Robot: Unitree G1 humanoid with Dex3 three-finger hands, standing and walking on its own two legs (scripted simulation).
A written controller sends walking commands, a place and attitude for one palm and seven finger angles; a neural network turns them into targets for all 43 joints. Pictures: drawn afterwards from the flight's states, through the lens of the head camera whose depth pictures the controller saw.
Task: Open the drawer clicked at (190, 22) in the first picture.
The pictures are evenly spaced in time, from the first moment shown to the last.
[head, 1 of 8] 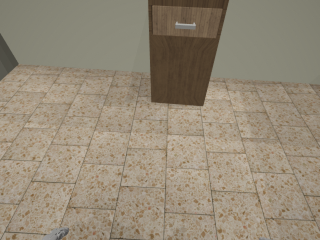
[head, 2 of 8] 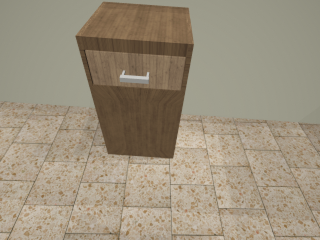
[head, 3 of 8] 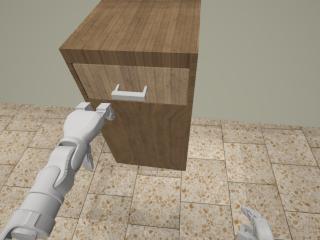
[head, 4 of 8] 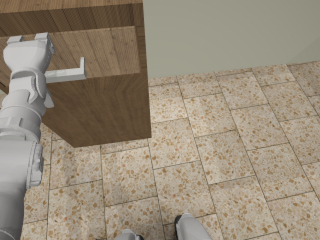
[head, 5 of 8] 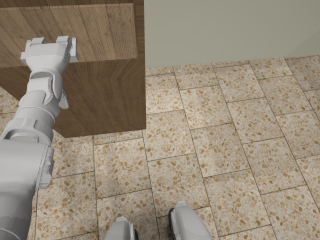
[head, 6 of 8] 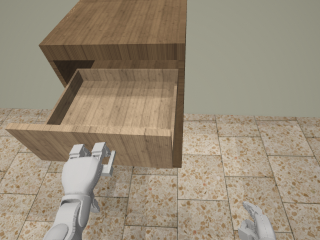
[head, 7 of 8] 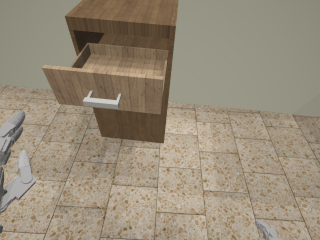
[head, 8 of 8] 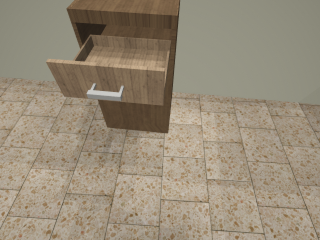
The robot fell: no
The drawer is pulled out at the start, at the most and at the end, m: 0.00 0.30 0.30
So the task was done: yes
